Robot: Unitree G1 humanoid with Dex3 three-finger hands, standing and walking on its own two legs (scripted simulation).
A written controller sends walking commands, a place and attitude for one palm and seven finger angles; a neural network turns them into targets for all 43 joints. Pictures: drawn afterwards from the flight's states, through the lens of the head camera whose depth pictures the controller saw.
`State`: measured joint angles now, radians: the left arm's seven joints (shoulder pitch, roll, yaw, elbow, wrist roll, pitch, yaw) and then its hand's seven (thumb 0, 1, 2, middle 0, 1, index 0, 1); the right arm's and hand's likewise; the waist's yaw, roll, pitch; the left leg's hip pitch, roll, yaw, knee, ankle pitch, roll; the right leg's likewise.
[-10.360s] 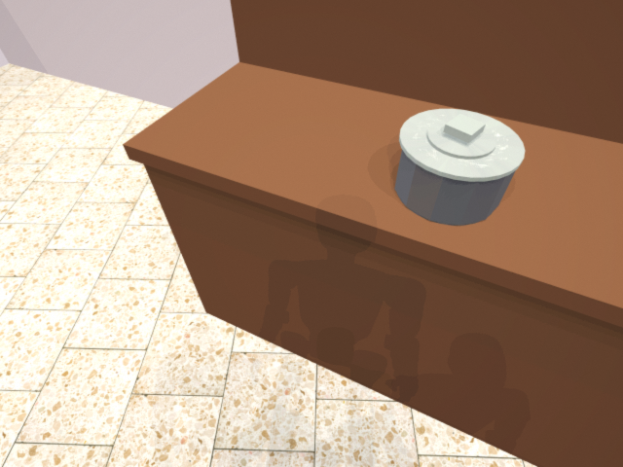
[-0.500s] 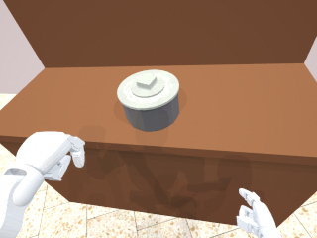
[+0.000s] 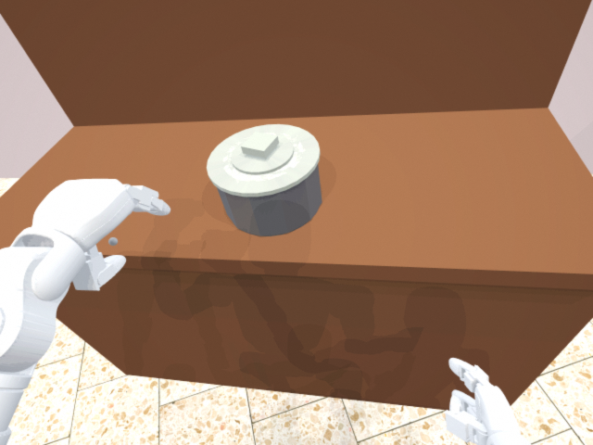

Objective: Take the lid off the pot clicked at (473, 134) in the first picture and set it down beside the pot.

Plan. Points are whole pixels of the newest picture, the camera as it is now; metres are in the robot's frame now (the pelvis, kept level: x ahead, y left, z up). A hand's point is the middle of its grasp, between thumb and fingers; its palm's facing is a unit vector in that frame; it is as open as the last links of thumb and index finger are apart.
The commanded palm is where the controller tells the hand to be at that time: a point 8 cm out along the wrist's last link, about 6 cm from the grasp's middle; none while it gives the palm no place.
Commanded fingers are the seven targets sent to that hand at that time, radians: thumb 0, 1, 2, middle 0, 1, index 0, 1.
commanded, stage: reach forward and open the fingers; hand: left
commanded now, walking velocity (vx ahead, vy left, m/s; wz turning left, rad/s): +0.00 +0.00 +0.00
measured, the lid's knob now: (260, 144) +0.56 +0.13 +0.13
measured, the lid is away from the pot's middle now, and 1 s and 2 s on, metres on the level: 0.00 0.00 0.00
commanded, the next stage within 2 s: move the open hand above the knob in 0.10 s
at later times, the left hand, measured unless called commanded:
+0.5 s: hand (143, 189) +0.36 +0.22 +0.21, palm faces -0.08 +0.03 -1.00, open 10.2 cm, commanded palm +0.33 +0.22 +0.26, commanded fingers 0.00 -0.37 1.58 -0.84 -0.08 -0.84 -0.08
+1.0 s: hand (198, 175) +0.41 +0.17 +0.18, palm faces -0.15 +0.01 -0.99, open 10.2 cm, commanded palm +0.39 +0.18 +0.26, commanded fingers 0.00 -0.37 1.58 -0.84 -0.08 -0.84 -0.08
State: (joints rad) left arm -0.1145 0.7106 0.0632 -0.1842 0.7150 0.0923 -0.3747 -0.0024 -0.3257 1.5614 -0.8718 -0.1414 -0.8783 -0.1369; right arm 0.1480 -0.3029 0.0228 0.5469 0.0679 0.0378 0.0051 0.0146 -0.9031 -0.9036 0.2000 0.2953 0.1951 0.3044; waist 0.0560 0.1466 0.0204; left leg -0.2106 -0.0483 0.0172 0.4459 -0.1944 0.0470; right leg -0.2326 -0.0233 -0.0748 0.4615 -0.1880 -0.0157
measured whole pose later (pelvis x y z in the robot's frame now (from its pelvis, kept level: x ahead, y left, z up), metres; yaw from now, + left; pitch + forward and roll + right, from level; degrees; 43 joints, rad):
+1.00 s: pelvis +0.03 +0.01 +0.00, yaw +0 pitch +0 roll +1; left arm -0.60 0.58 -0.22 0.11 0.81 0.24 -0.46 0.00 -0.37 1.57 -0.85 -0.08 -0.86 -0.08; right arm 0.13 -0.30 0.03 0.56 0.09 0.12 0.04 0.01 -0.90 -0.90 0.20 0.30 0.19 0.30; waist 0.01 0.12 0.01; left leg -0.23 -0.07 0.02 0.46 -0.24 0.06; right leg -0.27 -0.04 -0.06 0.50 -0.24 0.00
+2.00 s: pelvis +0.05 +0.00 +0.00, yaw -1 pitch +4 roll +1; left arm -1.12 0.43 -0.28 0.79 0.88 0.25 -0.44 0.00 -0.37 1.57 -0.85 -0.08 -0.86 -0.08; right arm 0.24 -0.30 0.02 0.67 0.08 0.09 -0.02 0.01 -0.91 -0.90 0.20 0.30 0.19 0.30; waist -0.09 0.09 -0.03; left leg -0.26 -0.05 0.03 0.43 -0.24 0.05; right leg -0.30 -0.02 -0.06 0.47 -0.24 -0.02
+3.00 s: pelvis +0.05 +0.02 +0.00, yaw -1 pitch +6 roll +0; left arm -1.17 0.37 -0.31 0.90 0.89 0.30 -0.41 0.00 -0.37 1.57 -0.85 -0.08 -0.86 -0.08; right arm 0.26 -0.28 0.02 0.68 0.06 0.07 -0.01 0.01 -0.90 -0.90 0.20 0.30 0.20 0.30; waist -0.08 0.07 -0.05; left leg -0.28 -0.08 0.03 0.42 -0.24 0.08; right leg -0.32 -0.05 -0.05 0.46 -0.24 0.01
